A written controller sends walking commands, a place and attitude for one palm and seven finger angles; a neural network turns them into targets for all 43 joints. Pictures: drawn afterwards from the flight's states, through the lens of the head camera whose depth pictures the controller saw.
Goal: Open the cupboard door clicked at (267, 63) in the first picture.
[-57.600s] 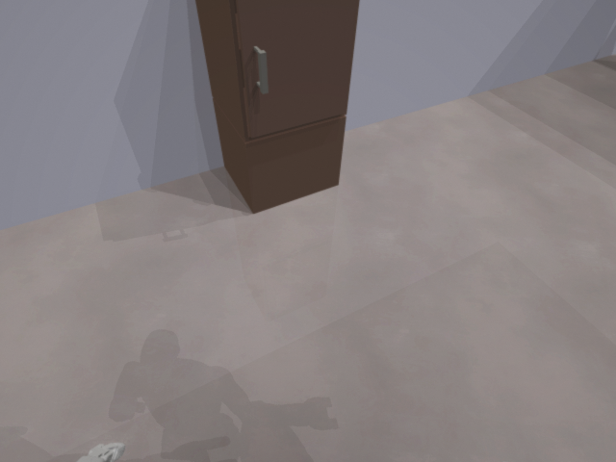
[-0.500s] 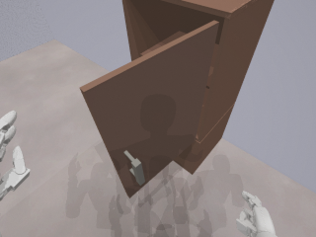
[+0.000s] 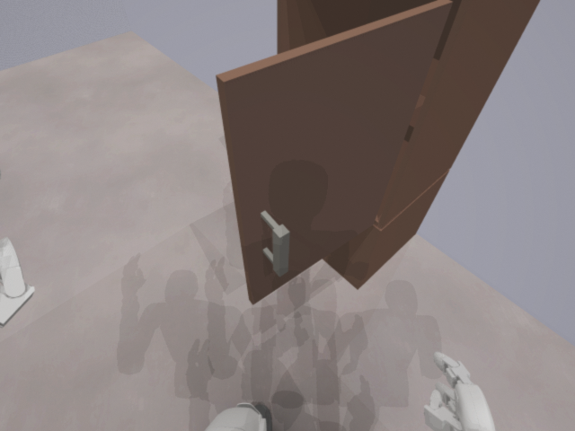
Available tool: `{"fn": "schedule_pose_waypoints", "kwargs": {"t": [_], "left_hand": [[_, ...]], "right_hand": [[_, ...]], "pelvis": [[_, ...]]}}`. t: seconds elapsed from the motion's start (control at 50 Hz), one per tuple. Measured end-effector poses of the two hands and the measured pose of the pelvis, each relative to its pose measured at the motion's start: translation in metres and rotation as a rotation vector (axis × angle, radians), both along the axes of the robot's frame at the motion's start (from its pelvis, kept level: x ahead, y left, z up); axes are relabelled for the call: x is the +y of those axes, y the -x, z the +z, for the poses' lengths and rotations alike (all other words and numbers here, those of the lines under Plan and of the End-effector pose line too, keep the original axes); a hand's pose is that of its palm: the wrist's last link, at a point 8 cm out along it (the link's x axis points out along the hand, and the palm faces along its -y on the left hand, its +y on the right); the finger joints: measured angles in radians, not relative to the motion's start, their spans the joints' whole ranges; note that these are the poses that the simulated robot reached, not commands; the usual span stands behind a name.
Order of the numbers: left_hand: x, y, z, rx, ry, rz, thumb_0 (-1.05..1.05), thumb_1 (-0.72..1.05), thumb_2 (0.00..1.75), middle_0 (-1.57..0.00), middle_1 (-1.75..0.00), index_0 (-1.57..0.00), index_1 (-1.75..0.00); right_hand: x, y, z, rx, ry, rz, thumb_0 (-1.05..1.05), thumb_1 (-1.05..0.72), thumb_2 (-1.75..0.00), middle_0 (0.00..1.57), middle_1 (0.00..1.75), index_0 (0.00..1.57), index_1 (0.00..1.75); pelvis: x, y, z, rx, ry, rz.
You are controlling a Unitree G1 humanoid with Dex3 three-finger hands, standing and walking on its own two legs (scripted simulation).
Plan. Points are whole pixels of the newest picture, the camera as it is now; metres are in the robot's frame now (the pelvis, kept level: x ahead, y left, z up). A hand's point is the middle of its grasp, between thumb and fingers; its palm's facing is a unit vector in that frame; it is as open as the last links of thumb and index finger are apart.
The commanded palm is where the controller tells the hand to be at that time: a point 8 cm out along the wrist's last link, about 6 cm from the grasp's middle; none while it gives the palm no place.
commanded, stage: step back with the hand held close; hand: left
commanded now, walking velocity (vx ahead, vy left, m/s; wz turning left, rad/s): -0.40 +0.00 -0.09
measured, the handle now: (273, 244) +0.44 +0.05 -0.07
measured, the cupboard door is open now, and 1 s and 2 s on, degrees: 84 84 84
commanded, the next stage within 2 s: stop stepping back and stand still in 0.26 s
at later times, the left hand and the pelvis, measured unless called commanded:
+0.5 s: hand out of the picture +0.10 +0.24 +0.19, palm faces +0.33 -0.85 -0.42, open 7.4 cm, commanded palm +0.03 +0.29 +0.19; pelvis -0.13 +0.01 +0.00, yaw -5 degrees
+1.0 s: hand out of the picture +0.01 +0.18 +0.17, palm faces +0.21 -0.85 -0.48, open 7.4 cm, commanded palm -0.04 +0.25 +0.19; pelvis -0.22 -0.02 +0.00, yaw -9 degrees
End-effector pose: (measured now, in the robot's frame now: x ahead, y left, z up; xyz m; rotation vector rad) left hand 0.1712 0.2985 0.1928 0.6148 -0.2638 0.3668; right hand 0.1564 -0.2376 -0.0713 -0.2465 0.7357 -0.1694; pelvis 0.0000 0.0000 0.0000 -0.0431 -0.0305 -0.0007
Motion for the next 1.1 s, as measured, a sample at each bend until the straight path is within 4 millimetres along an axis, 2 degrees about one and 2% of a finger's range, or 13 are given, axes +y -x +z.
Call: {"fn": "schedule_pose_waypoints", "kwargs": {"t": [0.12, 0.18, 0.34, 0.48, 0.58, 0.66, 0.72, 0.78, 0.86, 0.92, 0.98, 1.04, 1.1], "left_hand": [[0.001, 0.044, -0.002, -0.009, 0.034, 0.018, 0.01, 0.88, 0.9, -0.21, -0.3, -0.22, -0.3], [0.007, 0.05, -0.003, -0.051, 0.065, -0.001, 0.01, 0.88, 0.9, -0.21, -0.3, -0.22, -0.3], [0.025, 0.066, 0.006, -0.091, 0.047, -0.019, 0.01, 0.88, 0.9, -0.21, -0.3, -0.21, -0.3], [-0.009, 0.1, 0.01, -0.086, 0.094, -0.132, 0.01, 0.89, 0.9, -0.21, -0.3, -0.21, -0.3], [-0.033, 0.135, 0.01, -0.042, -0.029, -0.203, 0.01, 0.89, 0.9, -0.21, -0.3, -0.21, -0.3], [-0.027, 0.153, 0.021, -0.058, -0.051, -0.177, 0.01, 0.88, 0.9, -0.22, -0.31, -0.22, -0.3], [-0.014, 0.151, 0.017, -0.117, 0.002, -0.109, 0.01, 0.88, 0.9, -0.22, -0.31, -0.22, -0.3], [-0.008, 0.137, 0.005, -0.118, 0.106, -0.062, 0.01, 0.88, 0.9, -0.21, -0.3, -0.22, -0.3], [-0.029, 0.134, -0.01, -0.042, 0.144, -0.099, 0.01, 0.89, 0.9, -0.2, -0.3, -0.21, -0.3], [-0.055, 0.156, -0.016, 0.005, 0.087, -0.177, 0.01, 0.89, 0.9, -0.2, -0.3, -0.21, -0.3], [-0.072, 0.187, -0.01, 0.015, 0.051, -0.241, 0.01, 0.89, 0.9, -0.21, -0.3, -0.21, -0.3], [-0.069, 0.206, 0.007, -0.009, 0.013, -0.226, 0.01, 0.88, 0.89, -0.22, -0.31, -0.22, -0.3], [-0.052, 0.211, 0.021, -0.049, -0.016, -0.146, 0.01, 0.88, 0.89, -0.22, -0.31, -0.22, -0.3]], "right_hand": [[0.007, 0.018, -0.002, 0.021, -0.003, 0.03, 0.01, -0.9, -0.9, 0.2, 0.3, 0.2, 0.3], [0.011, 0.032, 0.001, 0.019, 0.023, 0.016, 0.01, -0.9, -0.9, 0.2, 0.3, 0.2, 0.3], [0.03, 0.074, 0.01, -0.022, -0.007, 0.005, 0.01, -0.91, -0.9, 0.2, 0.3, 0.2, 0.3], [0.027, 0.119, 0.015, -0.045, -0.031, 0.005, 0.01, -0.9, -0.9, 0.2, 0.3, 0.2, 0.3], [0.008, 0.162, -0.009, -0.036, -0.043, -0.015, 0.01, -0.9, -0.9, 0.2, 0.3, 0.2, 0.3], [-0.008, 0.211, -0.016, 0.059, -0.059, -0.114, 0.01, -0.9, -0.9, 0.2, 0.3, 0.2, 0.3], [-0.023, 0.237, -0.019, 0.06, -0.028, -0.188, 0.01, -0.9, -0.9, 0.2, 0.3, 0.2, 0.3], [-0.033, 0.257, -0.018, 0.034, -0.012, -0.231, 0.02, -0.91, -0.9, 0.2, 0.3, 0.2, 0.3], [-0.04, 0.28, -0.011, 0.0, -0.012, -0.251, 0.02, -0.91, -0.9, 0.2, 0.3, 0.2, 0.3], [-0.045, 0.292, -0.012, -0.024, -0.024, -0.257, 0.01, -0.91, -0.9, 0.2, 0.3, 0.2, 0.3], [-0.049, 0.303, -0.015, 0.03, -0.017, -0.239, 0.01, -0.91, -0.9, 0.2, 0.3, 0.2, 0.3], [-0.048, 0.311, -0.012, 0.088, -0.014, -0.23, 0.01, -0.91, -0.9, 0.2, 0.3, 0.2, 0.3], [-0.045, 0.311, -0.008, 0.093, -0.011, -0.218, 0.01, -0.91, -0.9, 0.2, 0.3, 0.2, 0.3]], "pelvis": [[0.005, 0.023, 0.0, -0.002, -0.014, -0.017], [0.013, 0.032, -0.002, 0.011, -0.009, -0.017], [0.018, 0.08, 0.004, 0.031, 0.047, -0.046], [0.009, 0.124, 0.006, 0.108, 0.021, -0.083], [0.001, 0.167, -0.011, 0.097, -0.034, -0.13], [-0.003, 0.159, -0.006, 0.053, -0.055, -0.16], [-0.002, 0.155, -0.007, 0.021, -0.06, -0.177], [0.0, 0.169, -0.005, -0.015, -0.057, -0.172], [-0.007, 0.193, -0.002, -0.045, -0.059, -0.157], [-0.015, 0.21, -0.008, -0.045, -0.069, -0.147], [-0.019, 0.22, -0.007, -0.041, -0.066, -0.147], [-0.022, 0.223, 0.003, -0.016, -0.075, -0.162], [-0.023, 0.223, 0.011, 0.007, -0.076, -0.15]]}}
